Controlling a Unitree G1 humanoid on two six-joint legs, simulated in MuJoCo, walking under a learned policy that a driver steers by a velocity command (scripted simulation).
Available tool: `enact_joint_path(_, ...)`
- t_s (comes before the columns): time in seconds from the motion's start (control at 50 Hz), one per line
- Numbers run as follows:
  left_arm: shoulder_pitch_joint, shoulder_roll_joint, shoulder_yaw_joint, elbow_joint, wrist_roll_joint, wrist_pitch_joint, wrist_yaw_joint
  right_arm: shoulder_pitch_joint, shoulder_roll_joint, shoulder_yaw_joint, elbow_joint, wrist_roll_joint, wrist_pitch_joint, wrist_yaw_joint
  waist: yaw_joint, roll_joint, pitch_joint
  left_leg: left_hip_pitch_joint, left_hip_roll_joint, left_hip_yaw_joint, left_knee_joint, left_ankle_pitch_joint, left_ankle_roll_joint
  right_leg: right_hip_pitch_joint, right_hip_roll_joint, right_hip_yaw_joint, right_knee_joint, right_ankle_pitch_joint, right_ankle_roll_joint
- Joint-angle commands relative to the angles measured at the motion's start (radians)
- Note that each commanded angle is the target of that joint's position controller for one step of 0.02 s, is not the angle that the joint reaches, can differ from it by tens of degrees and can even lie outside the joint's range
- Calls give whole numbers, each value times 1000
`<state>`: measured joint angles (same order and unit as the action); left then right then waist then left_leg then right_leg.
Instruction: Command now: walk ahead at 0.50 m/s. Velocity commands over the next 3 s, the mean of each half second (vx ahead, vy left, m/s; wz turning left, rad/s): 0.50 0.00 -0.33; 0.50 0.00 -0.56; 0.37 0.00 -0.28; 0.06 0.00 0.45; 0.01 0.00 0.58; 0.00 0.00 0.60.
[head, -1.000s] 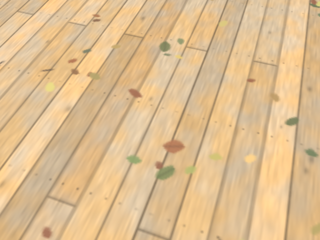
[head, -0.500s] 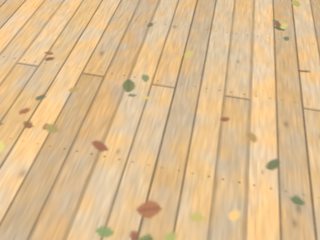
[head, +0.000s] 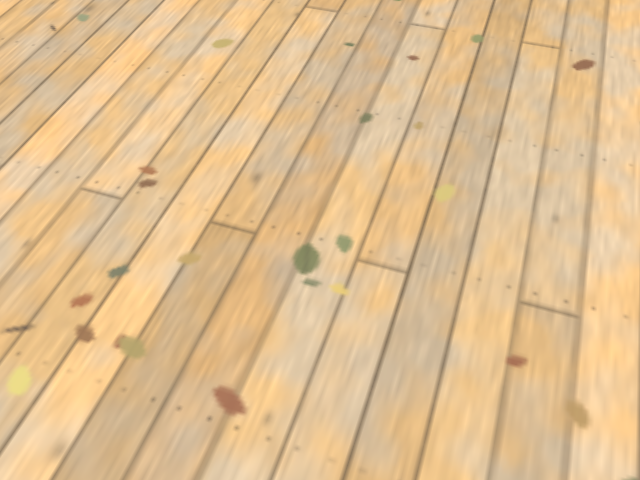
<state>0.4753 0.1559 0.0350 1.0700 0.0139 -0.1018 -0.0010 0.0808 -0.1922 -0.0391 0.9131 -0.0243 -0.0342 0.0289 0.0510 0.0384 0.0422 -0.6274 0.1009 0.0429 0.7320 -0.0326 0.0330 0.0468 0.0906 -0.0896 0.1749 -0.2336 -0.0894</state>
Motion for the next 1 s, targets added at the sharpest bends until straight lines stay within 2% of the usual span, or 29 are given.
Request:
enact_joint_path(0.02,80,132,19,-14,5,-7,9,-121,-41,-1,-85,3,-17,-1,7,-111,71,-23,-38,43,-90,14,17,13,-286,122,-25,497,-102)
enact_joint_path(0.06,89,139,20,-5,10,-3,15,-147,-55,-5,-106,3,-25,-3,4,-109,80,-16,-48,33,-128,-39,36,65,-313,151,19,569,-111)
enact_joint_path(0.1,44,161,26,-13,14,0,20,-81,-72,-14,-96,5,-38,-9,-42,-114,51,98,-84,37,-181,-114,60,75,-315,152,112,749,-96)
enact_joint_path(0.12,21,173,29,-18,14,2,20,14,-88,-23,-68,4,-45,-16,-82,-118,3,223,-116,46,-211,-139,73,61,-302,149,211,852,-84)
enact_joint_path(0.14,-6,174,29,-25,8,5,16,181,-110,-36,-13,-2,-56,-26,-155,-86,-85,437,-126,50,-281,-79,92,-3,-259,122,390,824,-64)
enact_joint_path(0.16,-15,143,19,-54,-7,3,11,353,-183,-59,20,-30,-67,-39,-210,-19,-210,712,48,-126,-294,-135,133,-203,-205,98,651,533,-46)
enact_joint_path(0.18,124,21,-4,-68,-52,10,7,409,-287,-84,21,-48,-64,-35,-152,208,-353,995,360,-580,-374,-199,256,-560,-32,25,1021,-202,-2)
enact_joint_path(0.2,71,138,27,-56,-22,20,14,340,-228,-76,4,-14,-46,-28,-144,64,-317,891,338,-659,-453,-303,243,-631,-64,139,1122,-249,-18)
enact_joint_path(0.22,-21,140,34,-85,-14,23,10,223,-162,-55,-15,-6,-46,-26,-103,17,-153,733,302,-495,-484,-333,205,-659,-113,149,1113,-158,-21)
enact_joint_path(0.24,-70,117,32,-98,-11,23,5,165,-109,-42,-22,-5,-54,-24,-85,-10,-70,609,259,-376,-528,-267,173,-642,-150,145,1067,-94,-19)
enact_joint_path(0.26,-84,104,36,-99,0,33,-1,157,-84,-34,-14,-4,-61,-28,-66,8,-29,536,217,-280,-551,-205,139,-613,-170,142,1031,-66,-16)
enact_joint_path(0.3,-63,75,38,-101,16,61,-16,189,-56,-25,10,3,-73,-37,-31,37,-15,467,179,-159,-573,-107,107,-564,-183,131,1002,-39,-4)
enact_joint_path(0.34,-98,61,39,-121,18,79,-25,230,-74,-29,23,12,-89,-40,-21,30,-6,472,172,-87,-586,-22,104,-607,-190,119,989,5,5)
enact_joint_path(0.4,-205,67,38,-165,18,91,-37,277,-89,-31,33,9,-94,-43,-29,28,20,499,161,2,-600,39,97,-709,-204,101,936,110,18)
enact_joint_path(0.48,-356,64,28,-224,15,88,-52,320,-88,-26,45,7,-93,-46,-52,27,55,529,135,106,-594,145,85,-727,-188,53,717,230,28)
enact_joint_path(0.58,-494,69,17,-287,22,84,-64,397,-124,-33,69,5,-80,-59,-89,32,72,665,173,183,-550,303,83,-686,-154,-38,513,201,-10)
enact_joint_path(0.64,-464,92,27,-291,26,85,-59,390,-155,-41,71,2,-62,-67,-58,60,34,742,186,232,-412,659,78,-586,-86,-86,468,70,-62)
enact_joint_path(0.68,-330,123,45,-259,28,82,-49,372,-188,-51,63,1,-44,-68,-2,79,-46,754,193,242,-182,818,79,-439,-21,-100,435,-27,-106)
enact_joint_path(0.7,-211,148,60,-222,31,73,-40,359,-196,-53,53,5,-35,-62,51,51,-114,695,183,252,18,735,66,-279,11,-88,356,-5,-131)
enact_joint_path(0.72,-76,224,89,-187,45,66,-27,341,-185,-51,25,9,-33,-56,115,-31,-197,490,152,253,311,437,32,-44,-98,92,282,-66,-181)
enact_joint_path(0.74,-119,336,113,-208,40,68,-18,362,-60,-29,-51,14,-39,-34,21,-251,-239,18,-52,197,664,-515,-30,240,-397,615,227,-29,-319)
enact_joint_path(0.76,-69,341,114,-214,12,82,-16,232,-146,-44,-93,10,-52,-28,75,-101,-263,-95,-90,-30,736,-486,-32,227,-431,794,108,-21,-345)
enact_joint_path(0.78,-126,304,102,-203,5,85,-8,171,-134,-39,-118,21,-66,-24,39,-69,-124,-156,-30,-58,683,-367,-21,125,-414,634,87,35,-310)
enact_joint_path(0.8,-172,252,89,-207,-3,80,-6,189,-133,-37,-107,20,-75,-26,-4,-19,-54,-102,3,-56,585,-300,-19,0,-370,538,69,159,-267)
enact_joint_path(0.82,-218,221,80,-217,-5,72,-2,203,-133,-39,-94,7,-68,-30,-43,5,-29,-40,23,-62,517,-279,-25,-82,-315,455,62,261,-229)
enact_joint_path(0.84,-242,196,70,-223,-13,62,2,231,-128,-37,-90,-13,-48,-28,-73,-7,-37,22,32,-67,475,-272,-39,-134,-272,395,53,333,-213)
enact_joint_path(0.86,-235,193,65,-224,-16,51,2,241,-122,-38,-91,-22,-29,-24,-84,-22,-49,54,33,-67,444,-274,-52,-159,-255,369,51,387,-210)
enact_joint_path(0.9,-192,219,68,-215,-21,34,0,213,-110,-35,-109,-26,-5,-16,-86,-30,-46,45,27,-49,386,-250,-74,-182,-224,337,46,452,-206)
enact_joint_path(1.0,-68,241,70,-206,-16,35,-3,5,-125,-31,-190,-20,9,-11,-14,-79,-4,-92,11,-38,192,-84,-94,-124,-199,365,30,429,-156)
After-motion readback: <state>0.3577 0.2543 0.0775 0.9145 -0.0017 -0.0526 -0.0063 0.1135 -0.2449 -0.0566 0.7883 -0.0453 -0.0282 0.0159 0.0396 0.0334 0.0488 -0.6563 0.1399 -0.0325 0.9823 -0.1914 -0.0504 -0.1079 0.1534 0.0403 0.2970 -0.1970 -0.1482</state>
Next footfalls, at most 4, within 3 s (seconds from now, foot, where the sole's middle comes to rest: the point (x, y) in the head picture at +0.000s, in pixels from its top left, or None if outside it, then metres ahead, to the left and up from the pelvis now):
0.16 left None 0.26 0.11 -0.78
0.72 right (414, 478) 0.49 -0.11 -0.78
1.28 left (425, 322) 0.86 -0.16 -0.78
1.76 right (495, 368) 0.74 -0.31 -0.78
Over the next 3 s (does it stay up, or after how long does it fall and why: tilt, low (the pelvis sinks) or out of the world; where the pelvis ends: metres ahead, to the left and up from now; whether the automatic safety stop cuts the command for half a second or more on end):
stays up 0.72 -0.19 0.00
